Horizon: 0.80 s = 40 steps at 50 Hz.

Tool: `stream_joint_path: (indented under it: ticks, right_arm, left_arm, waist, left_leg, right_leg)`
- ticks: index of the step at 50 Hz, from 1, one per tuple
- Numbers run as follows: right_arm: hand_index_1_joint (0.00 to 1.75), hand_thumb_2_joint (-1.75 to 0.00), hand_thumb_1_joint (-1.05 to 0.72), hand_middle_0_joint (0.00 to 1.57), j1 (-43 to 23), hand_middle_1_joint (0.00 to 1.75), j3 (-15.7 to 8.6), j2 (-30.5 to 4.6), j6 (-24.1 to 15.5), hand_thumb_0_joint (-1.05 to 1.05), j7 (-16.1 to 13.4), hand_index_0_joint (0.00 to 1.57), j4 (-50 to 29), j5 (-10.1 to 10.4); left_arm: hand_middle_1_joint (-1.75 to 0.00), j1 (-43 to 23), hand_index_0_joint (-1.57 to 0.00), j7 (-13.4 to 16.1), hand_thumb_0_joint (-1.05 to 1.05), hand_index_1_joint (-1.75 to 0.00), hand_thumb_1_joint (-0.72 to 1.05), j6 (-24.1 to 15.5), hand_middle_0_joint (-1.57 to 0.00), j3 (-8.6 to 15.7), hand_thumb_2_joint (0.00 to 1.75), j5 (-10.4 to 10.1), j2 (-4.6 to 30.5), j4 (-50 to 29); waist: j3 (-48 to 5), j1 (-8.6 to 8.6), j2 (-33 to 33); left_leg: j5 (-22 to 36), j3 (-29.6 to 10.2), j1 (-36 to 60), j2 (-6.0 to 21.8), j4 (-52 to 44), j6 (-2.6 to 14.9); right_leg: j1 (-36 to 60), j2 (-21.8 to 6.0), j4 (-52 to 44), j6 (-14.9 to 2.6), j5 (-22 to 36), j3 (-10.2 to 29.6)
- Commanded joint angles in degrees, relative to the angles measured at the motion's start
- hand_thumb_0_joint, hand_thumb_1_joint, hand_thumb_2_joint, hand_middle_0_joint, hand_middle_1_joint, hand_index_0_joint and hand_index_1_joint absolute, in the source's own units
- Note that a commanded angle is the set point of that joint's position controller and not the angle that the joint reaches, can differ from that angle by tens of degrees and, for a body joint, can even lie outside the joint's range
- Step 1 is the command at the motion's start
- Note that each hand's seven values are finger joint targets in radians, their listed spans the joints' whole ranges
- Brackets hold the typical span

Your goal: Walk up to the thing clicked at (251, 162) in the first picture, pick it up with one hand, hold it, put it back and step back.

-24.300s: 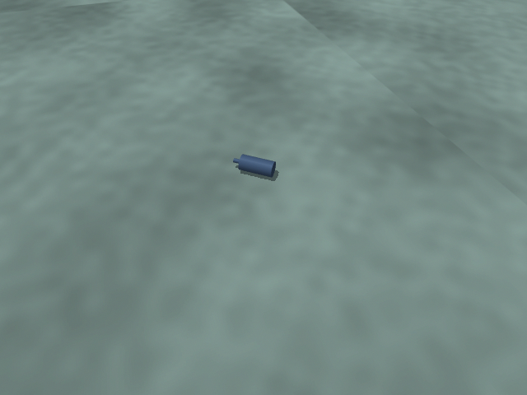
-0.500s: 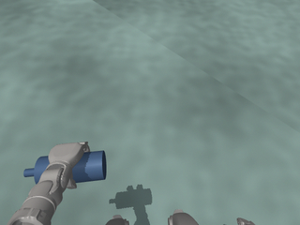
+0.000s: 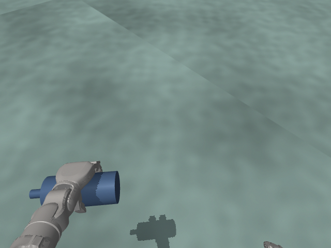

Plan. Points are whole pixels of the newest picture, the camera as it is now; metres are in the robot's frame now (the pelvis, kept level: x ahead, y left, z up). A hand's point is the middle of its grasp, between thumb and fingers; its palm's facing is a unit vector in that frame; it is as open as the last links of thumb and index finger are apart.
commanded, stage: hold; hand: left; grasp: from above
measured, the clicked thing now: (75, 190) +0.32 +0.25 -0.09
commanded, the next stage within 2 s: crouch in 1.78 s
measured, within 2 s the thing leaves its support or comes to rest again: neither
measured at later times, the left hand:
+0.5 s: hand (76, 185) +0.31 +0.22 -0.03, palm faces -0.47 -0.03 -0.88, open 11.6 cm
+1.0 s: hand (75, 192) +0.29 +0.21 -0.02, palm faces -0.46 -0.03 -0.89, open 11.6 cm
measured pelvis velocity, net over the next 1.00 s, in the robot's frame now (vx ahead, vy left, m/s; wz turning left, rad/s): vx -0.01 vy -0.01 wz -0.01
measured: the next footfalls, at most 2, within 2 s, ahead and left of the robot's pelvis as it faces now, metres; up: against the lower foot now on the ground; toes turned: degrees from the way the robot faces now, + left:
none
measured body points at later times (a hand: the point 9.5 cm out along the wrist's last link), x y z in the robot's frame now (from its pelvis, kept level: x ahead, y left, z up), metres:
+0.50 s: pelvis +0.01 +0.00 +0.02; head +0.03 -0.01 +0.47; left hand +0.33 +0.22 +0.02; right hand +0.12 -0.27 -0.10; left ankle +0.01 +0.10 -0.71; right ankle +0.01 -0.13 -0.71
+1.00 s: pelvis -0.01 -0.01 +0.02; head +0.00 -0.02 +0.47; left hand +0.31 +0.21 +0.03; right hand +0.12 -0.27 -0.10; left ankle +0.01 +0.10 -0.71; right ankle +0.01 -0.13 -0.71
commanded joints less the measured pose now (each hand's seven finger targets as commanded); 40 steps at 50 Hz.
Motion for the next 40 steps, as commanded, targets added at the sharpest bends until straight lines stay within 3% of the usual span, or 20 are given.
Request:
stream_joint_path:
  ticks: [1, 11, 17, 35, 36, 40]
  right_arm:
    - [0.3, -0.9, -0.9, 0.2, 0.1, 0.3, -2.7, -8.5, -1.5, 0.0, -0.4, 0.2, -5.9, 0.0]
    - [0.3, -0.9, -0.9, 0.2, -0.9, 0.3, -2.5, -8.6, -0.4, 0.0, -0.7, 0.2, -7.6, 0.4]
    - [0.3, -0.9, -0.9, 0.2, -1.7, 0.3, -2.3, -8.6, 0.3, 0.0, -0.9, 0.2, -8.0, 0.5]
    - [0.3, -0.9, -0.9, 0.2, -5.3, 0.3, -1.3, -8.1, 1.6, 0.0, -1.4, 0.2, -9.3, 0.6]
    - [0.3, -0.9, -0.9, 0.2, -5.8, 0.3, -1.3, -8.1, 1.6, 0.0, -1.5, 0.2, -9.5, 0.6]
    - [0.3, -0.9, -0.9, 0.2, -6.2, 0.3, -1.2, -8.2, 1.7, 0.0, -1.6, 0.2, -9.6, 0.6]
  left_arm:
    - [-0.79, -16.9, -0.89, 0.9, 0.0, -0.82, 0.5, -0.1, -0.92, 5.1, 1.1, -0.1, 12.6, -11.2]
    - [-0.78, -15.0, -0.9, -2.1, 0.0, -0.81, 0.5, -0.2, -0.92, 4.3, 1.08, -1.1, 11.9, -13.8]
    - [-0.79, -15.6, -0.89, -2.9, 0.0, -0.82, 0.51, -0.6, -0.91, 5.0, 1.08, -1.4, 13.1, -16.3]
    - [-0.79, -14.5, -0.89, -4.4, 0.0, -0.81, 0.5, -0.8, -0.91, 4.7, 1.06, -1.7, 12.9, -17.1]
    - [-0.8, -14.8, -0.9, -4.4, 0.0, -0.81, 0.51, -0.9, -0.91, 5.4, 1.04, -1.8, 13.6, -18.0]
    - [-0.79, -14.3, -0.9, -4.6, 0.0, -0.82, 0.5, -1.0, -0.92, 4.9, 1.06, -2.2, 13.0, -18.6]
  waist:
    - [-16.6, 0.12, 0.9]
    - [-14.1, 0.65, 0.0]
    - [-15.4, 1.21, 0.4]
    - [-11.0, 1.47, -0.6]
    - [-11.3, 2.11, -0.9]
    - [-11.0, 1.66, 0.1]
  left_leg:
    - [18.0, -1.7, 12.7, -2.0, -6.8, -0.78]
    - [21.3, -1.6, 15.6, -1.6, -10.1, -0.69]
    - [23.8, -1.3, 17.9, -1.7, -11.1, -0.5]
    - [17.0, -0.8, 18.8, -1.9, -15.6, 0.07]
    - [16.2, -0.9, 18.9, -1.8, -16.0, 0.02]
    - [16.2, -1.2, 19.9, -1.4, -16.6, -0.23]
  right_leg:
    - [8.5, 2.6, -6.7, -1.9, 14.7, 0.5]
    - [11.1, 2.9, -8.9, -2.09, 17.2, 0.1]
    - [13.8, 2.7, -9.8, -1.97, 19.7, 0.4]
    - [15.0, 2.2, -14.4, -1.83, 14.1, 0.8]
    - [15.5, 2.3, -14.6, -1.88, 13.1, 0.6]
    - [14.8, 2.5, -14.7, -2.01, 12.7, 0.6]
